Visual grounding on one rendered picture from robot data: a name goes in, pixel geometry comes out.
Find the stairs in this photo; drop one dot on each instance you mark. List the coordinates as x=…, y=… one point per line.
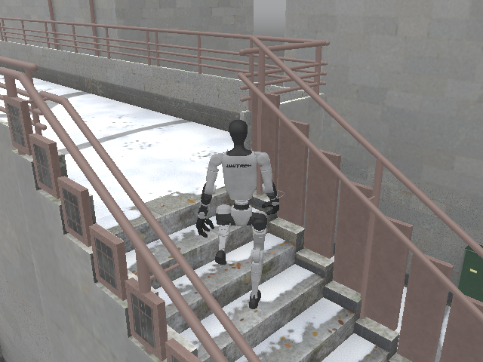
x=293, y=322

